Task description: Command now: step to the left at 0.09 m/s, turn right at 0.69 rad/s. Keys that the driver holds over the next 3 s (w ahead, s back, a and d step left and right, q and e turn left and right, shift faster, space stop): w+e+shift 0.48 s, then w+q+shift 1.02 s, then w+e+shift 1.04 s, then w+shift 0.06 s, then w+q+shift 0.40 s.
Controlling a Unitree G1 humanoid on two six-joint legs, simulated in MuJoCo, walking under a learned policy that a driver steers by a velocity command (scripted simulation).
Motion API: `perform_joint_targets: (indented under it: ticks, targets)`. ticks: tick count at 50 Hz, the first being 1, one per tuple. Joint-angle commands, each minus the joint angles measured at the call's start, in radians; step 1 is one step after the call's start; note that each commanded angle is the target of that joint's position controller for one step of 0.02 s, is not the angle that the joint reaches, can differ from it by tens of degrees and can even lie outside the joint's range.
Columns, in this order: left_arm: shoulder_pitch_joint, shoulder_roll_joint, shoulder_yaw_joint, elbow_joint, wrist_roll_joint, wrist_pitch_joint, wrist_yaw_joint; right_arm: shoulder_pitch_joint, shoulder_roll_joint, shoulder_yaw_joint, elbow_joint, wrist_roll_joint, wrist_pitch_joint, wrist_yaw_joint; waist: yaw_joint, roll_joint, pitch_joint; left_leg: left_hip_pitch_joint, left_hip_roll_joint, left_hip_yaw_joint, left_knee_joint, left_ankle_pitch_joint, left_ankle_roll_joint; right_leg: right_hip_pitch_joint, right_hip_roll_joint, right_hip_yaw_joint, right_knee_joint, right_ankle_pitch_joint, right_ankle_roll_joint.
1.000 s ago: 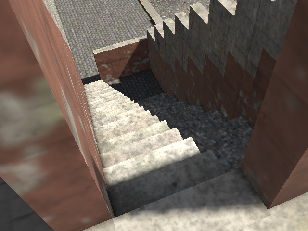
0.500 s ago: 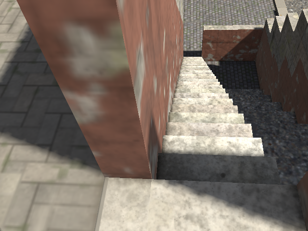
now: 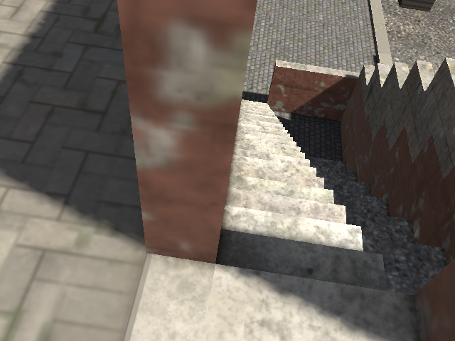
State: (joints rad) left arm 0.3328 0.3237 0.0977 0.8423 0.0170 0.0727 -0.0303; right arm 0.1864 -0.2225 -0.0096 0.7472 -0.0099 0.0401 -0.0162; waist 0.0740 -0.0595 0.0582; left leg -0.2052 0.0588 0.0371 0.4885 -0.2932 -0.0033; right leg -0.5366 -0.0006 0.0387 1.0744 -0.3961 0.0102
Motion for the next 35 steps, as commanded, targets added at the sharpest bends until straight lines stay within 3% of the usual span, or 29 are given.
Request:
perform_joint_targets:
  ticks: [1, 3, 5, 7, 10, 12, 13, 14, 18, 19, 20, 21, 22, 23, 24, 25, 26, 27, 29, 32, 35]
  targets:
    - [0.025, 0.113, 0.029, -0.043, 0.018, 0.0, -0.007, -0.092, -0.092, -0.025, -0.097, -0.012, -0.023, -0.028, -0.021, 0.348, -0.009, -0.005, 0.129, 0.0, -0.227, 0.219, 0.128, -0.048, -0.006, -0.084, 0.146, 0.047, 0.025]
    - [-0.072, 0.073, 0.016, -0.084, 0.014, 0.003, -0.025, -0.009, -0.126, -0.038, -0.087, -0.007, -0.046, -0.041, -0.06, 0.252, -0.018, 0.12, 0.226, -0.045, -0.191, 0.392, 0.158, -0.114, -0.026, -0.072, 0.101, 0.044, 0.033]
    - [-0.127, 0.055, 0.009, -0.108, 0.01, 0.019, -0.035, 0.066, -0.171, -0.057, -0.065, -0.003, -0.071, -0.041, -0.088, 0.203, -0.044, 0.235, 0.313, -0.083, -0.154, 0.549, 0.183, -0.139, -0.036, -0.049, 0.039, 0.012, 0.025]
    - [-0.171, 0.047, 0.007, -0.134, 0.01, 0.036, -0.042, 0.092, -0.197, -0.069, -0.054, -0.014, -0.076, -0.038, -0.103, 0.174, -0.057, 0.302, 0.372, -0.096, -0.125, 0.646, 0.2, -0.166, -0.045, -0.042, 0.005, -0.011, 0.021]
    - [-0.237, 0.033, -0.002, -0.17, -0.011, 0.037, -0.068, 0.08, -0.222, -0.082, -0.042, -0.018, -0.071, -0.029, -0.113, 0.194, -0.052, 0.278, 0.374, -0.025, -0.091, 0.715, 0.189, -0.125, -0.053, -0.065, -0.076, 0.015, 0.023]
    - [-0.296, 0.02, -0.014, -0.197, -0.007, 0.03, -0.079, 0.094, -0.242, -0.093, -0.028, -0.014, -0.073, -0.028, -0.126, 0.188, -0.06, 0.243, 0.384, 0.016, -0.075, 0.748, 0.182, -0.071, -0.056, -0.087, -0.144, 0.021, 0.015]
    - [-0.309, 0.01, -0.018, -0.214, -0.011, 0.026, -0.084, 0.103, -0.236, -0.094, -0.015, -0.012, -0.067, -0.029, -0.125, 0.197, -0.076, 0.236, 0.372, 0.046, -0.068, 0.755, 0.175, -0.027, -0.052, -0.1, -0.201, 0.021, 0.006]
    - [-0.32, 0.016, -0.019, -0.23, -0.018, 0.027, -0.081, 0.099, -0.255, -0.101, -0.011, -0.008, -0.056, -0.033, -0.123, 0.196, -0.061, 0.207, 0.376, 0.078, -0.066, 0.772, 0.155, 0.016, -0.049, -0.122, -0.251, -0.001, 0.001]
    - [-0.335, 0.023, -0.03, -0.256, 0.005, 0.038, -0.087, 0.093, -0.315, -0.127, 0.014, 0.028, -0.047, -0.041, -0.107, 0.234, -0.075, 0.194, 0.408, 0.125, -0.037, 0.826, 0.127, 0.144, -0.041, -0.172, -0.446, -0.004, -0.029]
    - [-0.305, 0.023, -0.03, -0.243, 0.013, 0.031, -0.081, 0.097, -0.315, -0.127, 0.024, 0.026, -0.035, -0.04, -0.092, 0.238, -0.107, 0.196, 0.389, 0.152, 0.017, 0.853, 0.11, 0.197, -0.016, -0.182, -0.496, -0.018, -0.04]
    - [-0.229, 0.026, -0.027, -0.225, 0.02, 0.02, -0.07, 0.092, -0.31, -0.128, 0.022, 0.033, -0.026, -0.04, -0.048, 0.222, -0.162, 0.184, 0.37, 0.179, 0.129, 0.877, 0.086, 0.279, 0.007, -0.186, -0.548, 0.01, -0.066]
    - [-0.14, 0.048, -0.017, -0.189, 0.037, 0.007, -0.06, 0.077, -0.303, -0.123, 0.02, 0.037, -0.021, -0.039, 0.015, 0.177, -0.2, 0.08, 0.323, 0.208, 0.267, 0.792, 0.048, 0.429, 0.03, -0.168, -0.631, 0.077, -0.107]
    - [-0.043, 0.139, 0.01, -0.15, 0.047, -0.001, -0.053, 0.083, -0.241, -0.105, -0.003, 0.014, -0.017, -0.037, 0.066, -0.016, -0.252, -0.218, 0.196, 0.226, 0.49, 0.223, -0.02, 0.678, -0.041, 0.037, -0.697, 0.174, -0.201]
    - [-0.016, 0.25, 0.037, -0.146, 0.02, -0.001, -0.05, -0.007, -0.17, -0.082, -0.073, -0.022, 0.005, -0.039, 0.072, -0.227, -0.241, -0.51, 0.027, 0.187, 0.687, -0.423, -0.063, 0.726, -0.225, 0.384, -0.753, 0.348, -0.324]
    - [-0.029, 0.238, 0.032, -0.141, 0.001, -0.006, -0.05, -0.033, -0.212, -0.094, -0.053, -0.025, 0.027, -0.048, 0.062, -0.131, -0.179, -0.538, 0.043, 0.041, 0.764, -0.419, -0.056, 0.662, -0.254, 0.347, -0.762, 0.492, -0.363]
    - [-0.112, 0.209, 0.022, -0.149, 0.004, 0.0, -0.043, 0.023, -0.22, -0.096, -0.012, -0.001, 0.031, -0.052, 0.006, -0.069, -0.123, -0.482, 0.058, 0.025, 0.721, -0.321, -0.032, 0.56, -0.226, 0.227, -0.764, 0.461, -0.339]
    - [-0.217, 0.185, 0.017, -0.163, 0.015, 0.002, -0.035, 0.067, -0.239, -0.103, 0.036, 0.007, 0.029, -0.056, -0.041, -0.028, -0.06, -0.416, 0.064, 0.03, 0.656, -0.206, -0.02, 0.454, -0.165, 0.14, -0.761, 0.412, -0.29]
    - [-0.267, 0.147, 0.004, -0.171, 0.019, 0.0, -0.028, 0.1, -0.249, -0.108, 0.072, -0.008, 0.025, -0.057, -0.059, -0.037, -0.066, -0.363, 0.043, 0.062, 0.652, -0.154, -0.018, 0.422, -0.123, 0.094, -0.751, 0.452, -0.276]
    - [-0.254, 0.088, -0.021, -0.155, 0.032, -0.008, -0.027, 0.159, -0.245, -0.106, 0.139, -0.011, 0.022, -0.063, -0.054, -0.064, -0.104, -0.292, 0.02, 0.091, 0.658, -0.172, -0.004, 0.393, -0.112, 0.079, -0.769, 0.451, -0.286]
    - [-0.189, 0.062, -0.039, -0.107, 0.035, -0.02, -0.027, 0.093, -0.221, -0.094, 0.157, -0.006, 0.028, -0.056, -0.014, -0.056, -0.047, -0.305, 0.013, 0.086, 0.595, -0.192, 0.03, 0.36, -0.145, 0.127, -0.854, 0.145, -0.284]
    - [-0.131, 0.023, -0.062, -0.064, 0.03, -0.034, -0.008, 0.053, -0.2, -0.083, 0.173, -0.004, 0.033, -0.042, 0.001, -0.009, 0.013, -0.325, -0.028, 0.007, 0.545, -0.198, 0.063, 0.354, -0.188, 0.128, -0.902, 0.056, -0.259]
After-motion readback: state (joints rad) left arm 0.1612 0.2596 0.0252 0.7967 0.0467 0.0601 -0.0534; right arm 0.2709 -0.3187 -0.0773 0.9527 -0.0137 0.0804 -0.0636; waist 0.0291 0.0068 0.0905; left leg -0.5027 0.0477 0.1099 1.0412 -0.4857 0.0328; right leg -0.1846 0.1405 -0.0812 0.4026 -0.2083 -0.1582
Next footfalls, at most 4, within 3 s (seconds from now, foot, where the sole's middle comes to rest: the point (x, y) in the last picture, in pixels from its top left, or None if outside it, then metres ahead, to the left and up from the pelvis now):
0.42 right None -0.01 -0.16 -0.78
0.88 left None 0.04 -0.10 -0.78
1.14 right None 0.02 -0.42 -0.78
1.66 left None -0.02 -0.03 -0.78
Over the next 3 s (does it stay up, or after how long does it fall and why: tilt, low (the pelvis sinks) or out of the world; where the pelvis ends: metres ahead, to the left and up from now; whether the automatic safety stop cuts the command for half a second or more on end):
stays up -0.20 -0.25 -0.02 its command is cut before an obstacle from the start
